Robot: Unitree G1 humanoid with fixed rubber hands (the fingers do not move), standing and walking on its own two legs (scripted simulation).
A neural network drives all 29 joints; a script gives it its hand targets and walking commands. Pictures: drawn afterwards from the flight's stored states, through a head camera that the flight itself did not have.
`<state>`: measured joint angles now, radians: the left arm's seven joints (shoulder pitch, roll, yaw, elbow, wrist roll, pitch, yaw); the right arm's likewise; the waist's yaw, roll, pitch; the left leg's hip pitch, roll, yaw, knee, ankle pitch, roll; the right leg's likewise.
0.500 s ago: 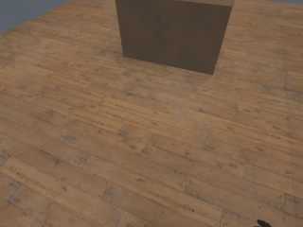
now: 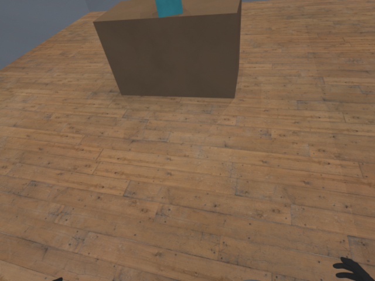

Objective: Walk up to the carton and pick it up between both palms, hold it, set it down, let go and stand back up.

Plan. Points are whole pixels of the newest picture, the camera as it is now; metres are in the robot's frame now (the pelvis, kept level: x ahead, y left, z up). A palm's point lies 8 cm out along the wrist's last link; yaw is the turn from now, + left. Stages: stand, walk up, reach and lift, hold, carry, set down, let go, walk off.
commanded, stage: walk up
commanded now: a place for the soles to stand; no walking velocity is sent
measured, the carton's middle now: out of the picture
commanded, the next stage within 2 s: none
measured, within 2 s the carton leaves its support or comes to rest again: neither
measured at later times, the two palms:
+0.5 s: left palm (55, 217) +0.33 +0.40 -0.08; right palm (288, 170) +0.38 -0.25 -0.04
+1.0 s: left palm (105, 117) +0.70 +0.32 -0.02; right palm (284, 152) +0.50 -0.29 -0.11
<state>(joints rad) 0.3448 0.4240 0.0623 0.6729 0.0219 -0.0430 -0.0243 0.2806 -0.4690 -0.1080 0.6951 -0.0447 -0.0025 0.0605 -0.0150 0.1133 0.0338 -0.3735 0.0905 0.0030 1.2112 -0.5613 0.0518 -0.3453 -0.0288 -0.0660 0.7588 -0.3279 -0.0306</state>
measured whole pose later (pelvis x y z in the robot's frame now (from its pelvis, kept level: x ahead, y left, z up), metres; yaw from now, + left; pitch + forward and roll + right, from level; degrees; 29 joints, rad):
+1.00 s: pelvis +0.49 +0.03 -0.01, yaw -10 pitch -5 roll +0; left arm 0.26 0.45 0.04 0.53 0.01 -0.04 0.02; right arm 0.39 -0.47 -0.06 0.60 -0.02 0.00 0.06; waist -0.04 0.10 0.11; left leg -0.28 0.07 0.03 1.22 -0.56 0.03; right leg -0.45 0.00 -0.07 0.79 -0.26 -0.06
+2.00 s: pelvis +0.93 +0.09 +0.00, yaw -12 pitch -6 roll -1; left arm 0.36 0.48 0.03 0.50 0.01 -0.04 0.05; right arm 0.39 -0.50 -0.07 0.54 -0.03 0.03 0.05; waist -0.02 0.11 0.10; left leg -0.43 0.05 -0.01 1.21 -0.54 0.03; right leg -0.33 -0.01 -0.08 0.74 -0.31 -0.03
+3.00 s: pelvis +1.31 +0.20 -0.01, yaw -12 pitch -5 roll -1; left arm 0.48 0.55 0.05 0.50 0.02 -0.04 0.05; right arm 0.26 -0.52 -0.09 0.47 -0.01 0.04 0.07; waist 0.07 0.06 0.11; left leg -0.48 0.12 0.00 0.80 -0.23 0.01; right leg -0.25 -0.14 -0.01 0.85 -0.51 0.04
